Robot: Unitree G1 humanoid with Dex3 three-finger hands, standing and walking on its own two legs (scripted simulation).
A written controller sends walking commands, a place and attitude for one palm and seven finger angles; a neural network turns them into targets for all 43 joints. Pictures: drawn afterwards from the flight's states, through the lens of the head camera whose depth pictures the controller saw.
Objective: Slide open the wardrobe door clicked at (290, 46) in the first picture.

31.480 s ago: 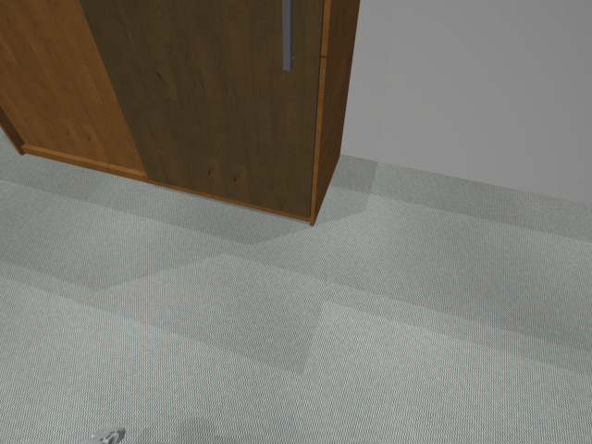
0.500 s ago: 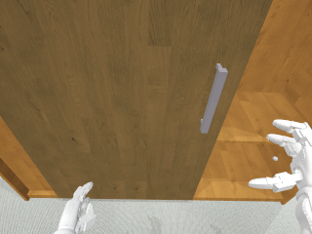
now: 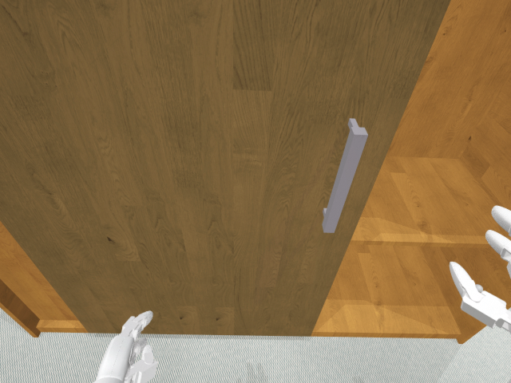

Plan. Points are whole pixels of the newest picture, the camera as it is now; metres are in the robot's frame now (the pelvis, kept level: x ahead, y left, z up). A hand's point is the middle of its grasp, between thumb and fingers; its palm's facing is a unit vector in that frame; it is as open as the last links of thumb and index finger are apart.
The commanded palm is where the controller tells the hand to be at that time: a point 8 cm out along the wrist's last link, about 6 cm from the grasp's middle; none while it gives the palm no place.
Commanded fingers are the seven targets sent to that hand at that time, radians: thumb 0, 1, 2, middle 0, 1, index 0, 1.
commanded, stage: draw the hand back to the body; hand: right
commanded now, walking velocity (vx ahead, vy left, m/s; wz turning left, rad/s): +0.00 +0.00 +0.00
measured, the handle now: (339, 180) +0.46 -0.17 +0.09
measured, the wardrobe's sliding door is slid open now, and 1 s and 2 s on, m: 0.60 0.60 0.60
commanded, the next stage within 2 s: step back with the hand held close in 0.46 s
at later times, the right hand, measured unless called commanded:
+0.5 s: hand (488, 293) +0.19 -0.27 +0.16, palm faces +0.47 +0.81 -0.35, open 7.4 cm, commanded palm +0.14 -0.30 +0.17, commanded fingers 0.00 -0.90 -0.90 0.20 0.30 0.20 0.30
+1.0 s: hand (508, 314) +0.16 -0.28 +0.15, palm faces +0.39 +0.78 -0.48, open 7.4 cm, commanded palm +0.11 -0.31 +0.17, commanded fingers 0.00 -0.90 -0.90 0.20 0.30 0.20 0.30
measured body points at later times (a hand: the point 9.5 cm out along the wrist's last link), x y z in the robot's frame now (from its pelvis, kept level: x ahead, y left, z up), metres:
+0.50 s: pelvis +0.00 +0.00 +0.00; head -0.03 +0.01 +0.45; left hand +0.19 +0.21 -0.08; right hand +0.15 -0.31 +0.18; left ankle +0.01 +0.11 -0.74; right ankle -0.01 -0.09 -0.74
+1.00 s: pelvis -0.04 -0.02 -0.01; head -0.04 -0.02 +0.44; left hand +0.14 +0.23 -0.08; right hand +0.14 -0.32 +0.18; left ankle +0.01 +0.11 -0.74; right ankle -0.01 -0.09 -0.74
